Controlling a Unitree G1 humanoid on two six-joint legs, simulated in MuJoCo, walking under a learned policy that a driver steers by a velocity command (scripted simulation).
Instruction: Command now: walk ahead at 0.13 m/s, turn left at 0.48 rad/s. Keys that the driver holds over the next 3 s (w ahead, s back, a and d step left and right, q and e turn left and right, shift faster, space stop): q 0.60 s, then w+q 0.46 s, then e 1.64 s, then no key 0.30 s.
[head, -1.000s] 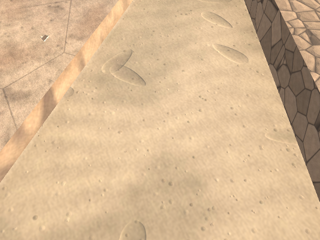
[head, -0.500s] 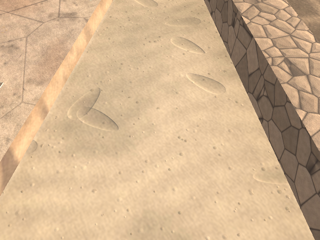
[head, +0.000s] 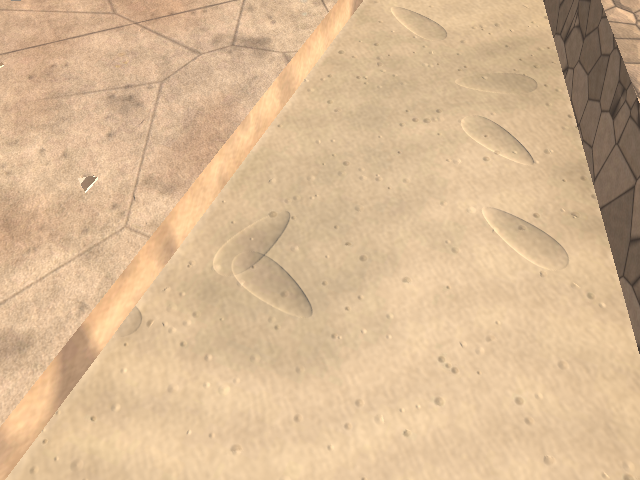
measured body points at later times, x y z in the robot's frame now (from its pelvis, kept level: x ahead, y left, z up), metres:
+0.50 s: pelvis +0.05 +0.00 +0.00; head +0.08 +0.02 +0.45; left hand +0.11 +0.28 -0.13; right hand +0.20 -0.25 -0.12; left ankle +0.12 +0.08 -0.74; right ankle +0.09 -0.15 -0.70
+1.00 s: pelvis +0.11 +0.01 +0.01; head +0.13 +0.00 +0.46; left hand -0.04 +0.25 -0.11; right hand +0.38 -0.12 -0.11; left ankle +0.08 +0.17 -0.69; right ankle +0.09 -0.13 -0.74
